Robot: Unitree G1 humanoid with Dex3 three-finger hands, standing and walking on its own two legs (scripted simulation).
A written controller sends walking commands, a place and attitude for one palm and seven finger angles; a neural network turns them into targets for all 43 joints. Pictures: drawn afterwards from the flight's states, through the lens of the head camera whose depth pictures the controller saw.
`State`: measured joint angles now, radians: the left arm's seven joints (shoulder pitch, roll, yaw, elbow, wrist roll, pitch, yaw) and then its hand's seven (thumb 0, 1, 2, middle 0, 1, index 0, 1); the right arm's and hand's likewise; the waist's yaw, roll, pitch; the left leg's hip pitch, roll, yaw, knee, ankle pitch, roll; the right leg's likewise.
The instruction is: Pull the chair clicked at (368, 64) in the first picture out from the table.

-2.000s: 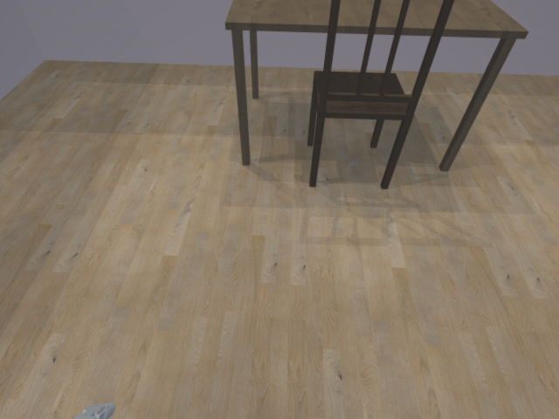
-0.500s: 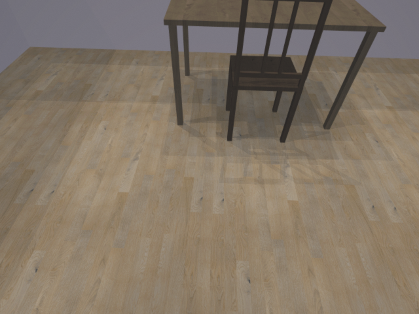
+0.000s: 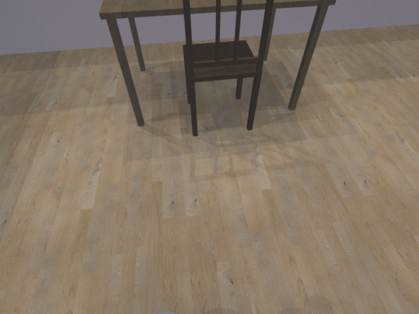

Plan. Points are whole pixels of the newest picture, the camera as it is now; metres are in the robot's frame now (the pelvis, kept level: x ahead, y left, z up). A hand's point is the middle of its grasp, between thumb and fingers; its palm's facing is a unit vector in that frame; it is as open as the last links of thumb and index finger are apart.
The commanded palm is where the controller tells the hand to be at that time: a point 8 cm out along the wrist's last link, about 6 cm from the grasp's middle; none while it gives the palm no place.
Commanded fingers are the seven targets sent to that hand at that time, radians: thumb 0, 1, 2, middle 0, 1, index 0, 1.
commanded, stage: walk to a spot facing it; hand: left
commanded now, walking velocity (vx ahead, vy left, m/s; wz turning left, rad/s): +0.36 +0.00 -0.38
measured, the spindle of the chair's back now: (217, 25) +1.31 +0.07 -0.04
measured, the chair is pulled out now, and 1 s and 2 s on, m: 0.00 0.00 0.00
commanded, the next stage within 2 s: turn to face it in 1.24 s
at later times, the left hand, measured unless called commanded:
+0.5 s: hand (115, 268) +0.24 +0.26 -0.18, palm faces -0.15 -0.98 -0.16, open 7.4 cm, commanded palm none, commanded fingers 0.00 0.90 0.90 -0.20 -0.30 -0.20 -0.30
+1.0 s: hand (200, 155) +0.60 +0.09 -0.17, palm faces -0.52 -0.84 -0.12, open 7.4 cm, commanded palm none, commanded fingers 0.00 0.90 0.90 -0.20 -0.30 -0.20 -0.30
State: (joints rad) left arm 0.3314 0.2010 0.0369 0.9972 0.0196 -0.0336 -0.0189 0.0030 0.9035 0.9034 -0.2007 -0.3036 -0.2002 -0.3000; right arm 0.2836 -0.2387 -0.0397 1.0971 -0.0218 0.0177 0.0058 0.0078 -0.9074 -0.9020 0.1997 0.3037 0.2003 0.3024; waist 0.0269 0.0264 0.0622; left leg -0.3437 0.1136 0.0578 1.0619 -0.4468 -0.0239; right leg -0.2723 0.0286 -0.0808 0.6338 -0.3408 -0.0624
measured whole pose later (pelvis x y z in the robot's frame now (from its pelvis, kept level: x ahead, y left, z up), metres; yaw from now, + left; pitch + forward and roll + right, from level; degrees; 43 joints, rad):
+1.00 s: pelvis +0.41 +0.01 +0.00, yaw -27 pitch +0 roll -2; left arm 0.07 0.16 0.05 0.94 0.04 0.01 -0.04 0.00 0.91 0.90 -0.20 -0.30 -0.20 -0.30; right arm 0.52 -0.10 -0.03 1.14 -0.03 -0.05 -0.02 0.00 -0.91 -0.90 0.20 0.30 0.20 0.30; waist -0.07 0.00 0.10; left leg 0.09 0.12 0.43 0.49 -0.50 -0.04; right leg -0.47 -0.01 -0.18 0.65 -0.23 -0.08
